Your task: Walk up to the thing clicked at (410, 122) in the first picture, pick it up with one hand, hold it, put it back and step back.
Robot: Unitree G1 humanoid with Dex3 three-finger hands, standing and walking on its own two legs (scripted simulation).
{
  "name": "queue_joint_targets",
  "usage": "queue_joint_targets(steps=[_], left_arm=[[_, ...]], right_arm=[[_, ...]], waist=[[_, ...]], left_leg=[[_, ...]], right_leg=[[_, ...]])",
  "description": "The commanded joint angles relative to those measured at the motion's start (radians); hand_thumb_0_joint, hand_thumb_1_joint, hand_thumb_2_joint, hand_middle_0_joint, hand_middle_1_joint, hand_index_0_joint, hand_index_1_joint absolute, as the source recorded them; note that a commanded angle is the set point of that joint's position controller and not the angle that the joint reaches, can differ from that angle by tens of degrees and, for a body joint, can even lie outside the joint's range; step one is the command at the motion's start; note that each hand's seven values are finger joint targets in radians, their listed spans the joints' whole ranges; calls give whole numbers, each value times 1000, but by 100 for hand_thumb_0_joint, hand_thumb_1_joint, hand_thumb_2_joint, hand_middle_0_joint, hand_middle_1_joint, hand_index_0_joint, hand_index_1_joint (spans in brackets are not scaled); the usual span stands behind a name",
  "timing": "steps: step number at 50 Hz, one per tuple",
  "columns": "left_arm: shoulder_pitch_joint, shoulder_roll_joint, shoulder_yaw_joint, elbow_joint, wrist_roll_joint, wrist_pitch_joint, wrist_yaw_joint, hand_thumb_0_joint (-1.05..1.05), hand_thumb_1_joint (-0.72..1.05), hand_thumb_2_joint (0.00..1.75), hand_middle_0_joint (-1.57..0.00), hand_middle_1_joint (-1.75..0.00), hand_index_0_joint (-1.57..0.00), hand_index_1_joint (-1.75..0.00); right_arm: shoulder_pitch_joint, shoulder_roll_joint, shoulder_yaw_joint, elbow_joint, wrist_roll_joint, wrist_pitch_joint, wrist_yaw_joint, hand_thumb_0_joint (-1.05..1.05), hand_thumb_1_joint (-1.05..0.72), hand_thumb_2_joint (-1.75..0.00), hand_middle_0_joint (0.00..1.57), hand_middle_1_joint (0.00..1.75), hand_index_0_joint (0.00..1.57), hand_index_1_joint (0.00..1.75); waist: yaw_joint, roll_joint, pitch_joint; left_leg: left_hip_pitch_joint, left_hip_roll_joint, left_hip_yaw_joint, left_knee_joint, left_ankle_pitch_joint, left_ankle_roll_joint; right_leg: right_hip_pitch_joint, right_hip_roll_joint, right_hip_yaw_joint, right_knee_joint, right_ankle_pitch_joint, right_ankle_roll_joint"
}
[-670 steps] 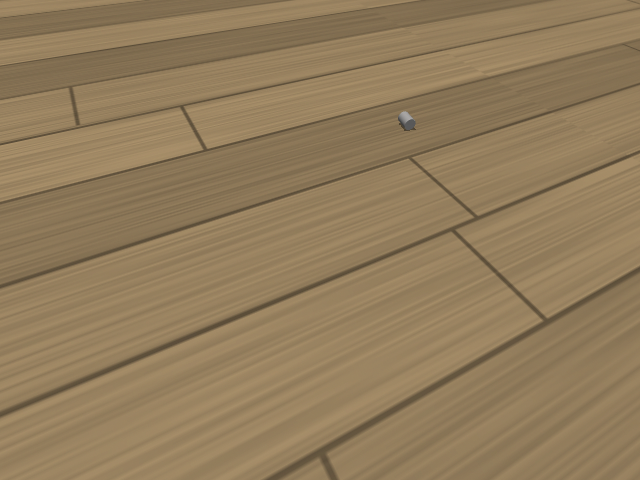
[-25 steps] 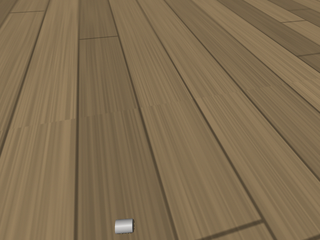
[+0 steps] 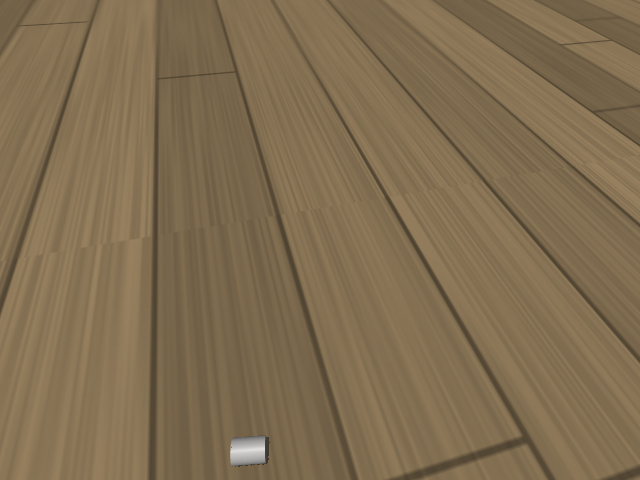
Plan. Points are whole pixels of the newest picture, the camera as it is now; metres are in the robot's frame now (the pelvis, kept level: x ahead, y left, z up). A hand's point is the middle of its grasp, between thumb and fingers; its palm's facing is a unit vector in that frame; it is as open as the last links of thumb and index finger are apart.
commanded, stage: stand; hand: left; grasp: from above
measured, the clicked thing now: (249, 450) +0.37 +0.19 -0.75
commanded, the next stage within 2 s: rise first in 0.66 s
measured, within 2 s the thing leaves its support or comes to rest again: neither
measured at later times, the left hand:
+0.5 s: hand out of the picture +0.07 +0.26 -0.16, palm faces -0.03 -0.94 -0.34, open 7.4 cm
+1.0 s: hand out of the picture +0.15 +0.25 -0.17, palm faces -0.03 -0.94 -0.35, open 8.9 cm
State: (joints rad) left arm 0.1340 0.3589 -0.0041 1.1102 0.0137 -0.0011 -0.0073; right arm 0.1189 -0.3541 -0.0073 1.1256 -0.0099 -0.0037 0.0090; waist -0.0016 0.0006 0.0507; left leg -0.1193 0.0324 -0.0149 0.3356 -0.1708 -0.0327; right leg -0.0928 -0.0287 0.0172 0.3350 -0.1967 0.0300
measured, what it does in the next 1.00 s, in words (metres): stands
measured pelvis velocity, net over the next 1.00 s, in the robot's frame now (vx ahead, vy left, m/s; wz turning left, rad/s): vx -0.01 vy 0.00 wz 0.00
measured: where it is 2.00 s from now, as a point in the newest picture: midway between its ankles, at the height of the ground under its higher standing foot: outside the picture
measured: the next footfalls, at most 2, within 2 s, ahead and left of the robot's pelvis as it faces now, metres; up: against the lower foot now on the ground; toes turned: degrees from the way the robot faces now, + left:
none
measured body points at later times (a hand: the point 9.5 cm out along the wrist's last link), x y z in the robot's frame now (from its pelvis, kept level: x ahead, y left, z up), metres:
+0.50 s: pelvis +0.00 +0.00 +0.00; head +0.01 +0.00 +0.45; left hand +0.07 +0.30 -0.13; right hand +0.07 -0.30 -0.13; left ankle +0.01 +0.14 -0.75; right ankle -0.01 -0.14 -0.75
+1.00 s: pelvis -0.01 +0.00 -0.02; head +0.04 +0.01 +0.43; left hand +0.15 +0.30 -0.14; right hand +0.09 -0.27 -0.14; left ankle +0.01 +0.14 -0.75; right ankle -0.01 -0.14 -0.75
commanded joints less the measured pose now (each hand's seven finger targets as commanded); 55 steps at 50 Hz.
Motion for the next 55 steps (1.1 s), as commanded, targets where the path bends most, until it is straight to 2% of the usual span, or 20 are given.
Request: queue_joint_targets(steps=[1,3,12,19,22,26,31,37,38,39,40,41,42,44,45,47,49,52,54,55], left_arm=[[-40,221,44,-63,-3,-26,13,0,90,90,-20,-30,-20,-30],[-38,220,44,-62,-3,-28,15,0,90,90,-20,-30,-20,-30],[-34,219,45,-62,-5,-25,13,0,90,90,-20,-30,-20,-30],[-32,217,46,-62,-4,-25,14,0,90,90,-20,-30,-20,-30],[-23,217,46,-59,-5,-23,13,0,90,90,-20,-30,-20,-30],[-23,217,45,-64,-3,-26,12,0,90,90,-20,-30,-20,-30],[-29,222,47,-63,-3,-27,14,0,90,90,-20,-30,-20,-30],[-21,214,45,-58,-3,-23,14,0,90,90,-20,-30,-20,-30],[-29,218,47,-61,-3,-24,15,0,83,95,-16,-38,-16,-38],[-379,45,47,-412,-54,-124,29,0,75,92,-23,-46,-20,-46],[-508,107,72,-389,-49,-123,36,0,67,93,-24,-52,-20,-54],[-289,198,130,-178,-22,-80,40,0,62,87,-23,-60,-22,-62],[-249,197,140,-81,0,-55,26,0,54,89,-20,-65,-19,-66],[-318,217,164,-93,47,-58,-1,0,38,87,-18,-77,-19,-76],[-238,237,195,-72,85,-49,-6,0,30,87,-16,-84,-18,-82],[-118,207,216,-82,120,-30,-13,0,14,88,-16,-89,-17,-88],[-90,166,201,-143,137,1,-5,0,-2,90,-15,-94,-16,-92],[-95,145,196,-226,155,70,10,0,-26,93,-15,-95,-15,-95],[-137,147,189,-286,172,94,18,0,-42,93,-15,-98,-14,-98],[-113,133,191,-288,177,102,20,0,-48,93,-14,-98,-13,-99]], right_arm=[[-42,-217,-39,-58,1,-20,-11,0,-90,-90,20,30,20,30],[-46,-218,-41,-59,1,-20,-11,0,-90,-90,20,30,20,30],[-39,-213,-37,-57,1,-21,-11,0,-90,-90,20,30,20,30],[-40,-216,-38,-61,1,-22,-13,0,-90,-90,20,30,20,30],[-42,-217,-39,-61,1,-21,-13,0,-90,-90,20,30,20,30],[-39,-219,-37,-62,1,-25,-13,0,-90,-90,20,30,20,30],[-39,-218,-39,-64,3,-22,-15,0,-90,-90,20,30,20,30],[-43,-220,-38,-62,3,-22,-14,0,-90,-90,20,30,20,30],[-38,-213,-36,-63,1,-22,-13,0,-95,-93,20,30,20,30],[-42,-44,10,-355,71,-75,-32,0,-98,-92,20,30,20,30],[9,-72,4,-302,70,-77,-43,0,-95,-92,20,30,20,30],[58,-110,-20,-296,74,-67,-53,0,-95,-92,20,30,20,30],[71,-106,-31,-306,64,-61,-53,0,-93,-91,20,30,20,30],[79,-101,-55,-356,44,-73,-57,0,-91,-90,20,30,20,30],[107,-101,-70,-368,35,-75,-55,0,-90,-90,20,30,20,30],[113,-85,-80,-427,26,-80,-40,0,-89,-90,20,30,20,30],[113,-73,-83,-465,29,-81,-36,0,-92,-91,20,30,20,30],[95,-67,-86,-525,36,-78,-29,0,-92,-91,20,30,20,30],[73,-64,-86,-560,33,-89,-22,0,-92,-91,20,30,20,30],[83,-60,-87,-567,32,-94,-20,0,-91,-90,20,30,20,30]], waist=[[-1,-6,-58],[-1,-7,-66],[1,0,-44],[2,4,-56],[6,1,-43],[4,8,-76],[1,-8,-73],[4,4,-42],[1,-1,-41],[-106,34,2],[-80,-9,-37],[-50,-9,-28],[-48,-57,-41],[-29,-61,-136],[-12,-16,-202],[33,29,-260],[31,53,-267],[7,19,-254],[2,6,-228],[-2,6,-239]], left_leg=[[22,94,-67,-49,95,49],[34,96,-68,-43,127,48],[15,90,-65,-51,91,48],[15,95,-66,-45,123,50],[16,93,-68,-53,98,47],[36,97,-63,-39,139,49],[46,97,-60,-34,152,50],[26,95,-66,-53,102,47],[19,93,-64,-55,98,46],[-105,-43,71,18,-67,37],[-90,-43,66,33,-85,40],[-112,-39,66,36,-77,38],[-159,-41,59,87,-64,42],[-186,-41,54,163,-17,43],[-200,-48,52,194,9,37],[-251,-56,53,241,41,29],[-257,-55,51,247,46,25],[-297,-44,35,275,22,25],[-362,-39,33,324,-33,26],[-382,-39,35,355,-46,26]], right_leg=[[-33,-98,63,-59,88,-47],[-30,-99,62,-56,112,-46],[-33,-96,65,-62,85,-48],[-23,-98,61,-52,119,-47],[-36,-95,62,-59,80,-47],[-18,-102,66,-50,143,-45],[-18,-102,63,-49,155,-45],[-36,-94,58,-58,98,-43],[-37,-96,61,-56,93,-45],[-241,22,-20,-1,1,-32],[-194,22,-32,3,-27,-27],[-183,32,-44,15,-43,-34],[-220,34,-47,46,-41,-35],[-242,30,-44,130,14,-35],[-244,27,-44,167,38,-39],[-240,28,-42,223,47,-46],[-262,35,-44,241,42,-46],[-328,43,-54,264,6,-44],[-395,44,-58,307,-54,-42],[-420,45,-56,337,-67,-42]])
